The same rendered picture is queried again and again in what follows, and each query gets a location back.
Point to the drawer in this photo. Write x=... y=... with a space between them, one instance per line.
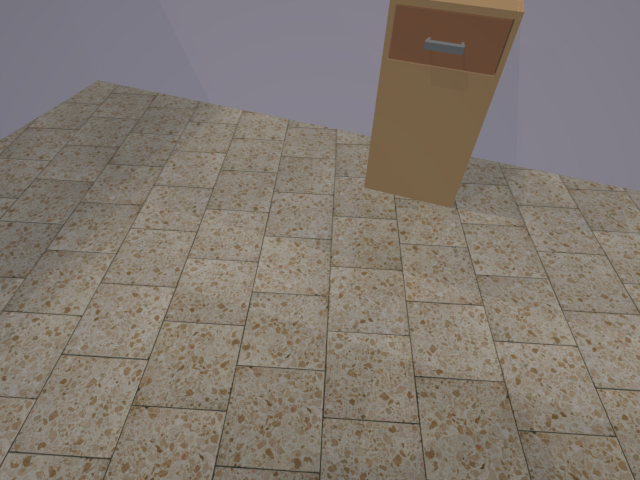
x=484 y=38

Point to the handle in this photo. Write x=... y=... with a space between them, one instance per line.
x=446 y=47

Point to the cabinet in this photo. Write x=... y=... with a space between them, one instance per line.
x=427 y=118

